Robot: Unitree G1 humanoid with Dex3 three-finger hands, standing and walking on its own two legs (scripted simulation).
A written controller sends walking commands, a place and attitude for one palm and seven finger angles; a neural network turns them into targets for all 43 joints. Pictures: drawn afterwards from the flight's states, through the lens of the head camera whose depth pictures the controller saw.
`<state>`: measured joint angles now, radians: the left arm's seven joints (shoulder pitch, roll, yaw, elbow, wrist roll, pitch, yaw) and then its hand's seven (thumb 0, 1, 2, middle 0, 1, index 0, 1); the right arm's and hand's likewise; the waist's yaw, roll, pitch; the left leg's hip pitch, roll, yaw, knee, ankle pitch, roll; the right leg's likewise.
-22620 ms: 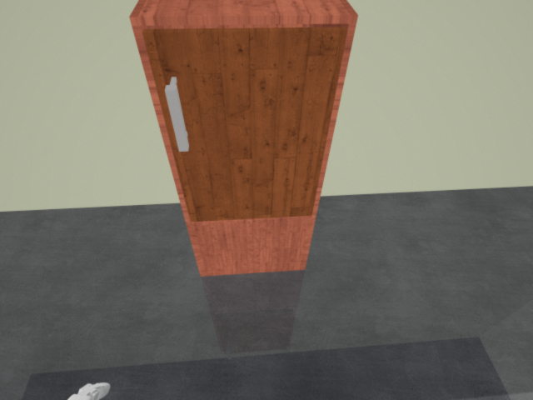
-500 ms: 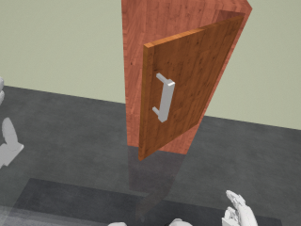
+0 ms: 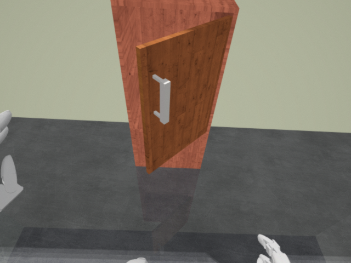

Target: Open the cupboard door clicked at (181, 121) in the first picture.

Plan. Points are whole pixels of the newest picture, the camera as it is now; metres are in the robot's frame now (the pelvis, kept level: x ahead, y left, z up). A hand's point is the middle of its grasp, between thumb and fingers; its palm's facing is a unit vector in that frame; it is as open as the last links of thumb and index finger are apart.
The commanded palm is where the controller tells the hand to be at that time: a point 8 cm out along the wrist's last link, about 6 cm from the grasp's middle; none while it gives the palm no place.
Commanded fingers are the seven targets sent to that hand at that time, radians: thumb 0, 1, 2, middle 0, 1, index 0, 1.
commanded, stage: stop stepping back and stand still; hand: left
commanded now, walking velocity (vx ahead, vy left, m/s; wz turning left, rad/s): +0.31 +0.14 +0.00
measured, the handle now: (160, 99) +0.57 +0.10 +0.06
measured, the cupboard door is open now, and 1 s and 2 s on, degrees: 45 45 45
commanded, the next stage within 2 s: let the arm hang, fingers relaxed in 0.54 s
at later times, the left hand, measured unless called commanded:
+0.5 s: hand (10, 211) +0.15 +0.25 +0.18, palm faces +0.44 -0.73 -0.52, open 7.4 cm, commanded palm +0.11 +0.28 +0.18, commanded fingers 0.00 0.90 0.90 -0.20 -0.30 -0.20 -0.30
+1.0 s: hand out of the picture -0.05 +0.19 -0.17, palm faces -0.01 -0.99 -0.16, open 7.3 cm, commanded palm none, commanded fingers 0.00 0.90 0.90 -0.20 -0.30 -0.20 -0.30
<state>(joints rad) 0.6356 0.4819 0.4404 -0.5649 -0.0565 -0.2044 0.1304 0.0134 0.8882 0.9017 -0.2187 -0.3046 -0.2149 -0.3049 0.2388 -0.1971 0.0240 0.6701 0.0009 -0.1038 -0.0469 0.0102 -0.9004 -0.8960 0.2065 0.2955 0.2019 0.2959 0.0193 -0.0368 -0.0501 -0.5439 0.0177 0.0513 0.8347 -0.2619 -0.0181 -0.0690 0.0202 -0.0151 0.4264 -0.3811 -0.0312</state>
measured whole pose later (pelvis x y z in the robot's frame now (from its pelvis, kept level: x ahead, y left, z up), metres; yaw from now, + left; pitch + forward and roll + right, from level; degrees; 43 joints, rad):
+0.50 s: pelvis -0.04 -0.02 +0.01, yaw -1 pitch +0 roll +2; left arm 0.58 0.41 0.43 -0.40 -0.02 -0.24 0.14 0.01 0.89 0.90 -0.22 -0.30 -0.22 -0.30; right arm 0.27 -0.20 0.02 0.69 0.00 -0.12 -0.06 0.01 -0.90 -0.90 0.21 0.30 0.20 0.30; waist 0.02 0.01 -0.03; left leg -0.39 0.00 0.03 0.85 -0.33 0.00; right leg -0.22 0.02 -0.05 0.48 -0.25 -0.07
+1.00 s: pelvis -0.08 +0.01 +0.00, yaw +2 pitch -2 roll +0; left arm 0.26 0.21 -0.03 0.94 0.02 0.04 -0.01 0.01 0.92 0.90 -0.21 -0.30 -0.21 -0.30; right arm 0.18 -0.27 0.01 0.95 -0.02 0.03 0.00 0.01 -0.91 -0.90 0.20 0.29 0.20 0.30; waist 0.00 -0.04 0.07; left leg -0.26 0.01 -0.01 0.49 -0.20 0.00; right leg -0.24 -0.01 -0.10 0.48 -0.20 -0.04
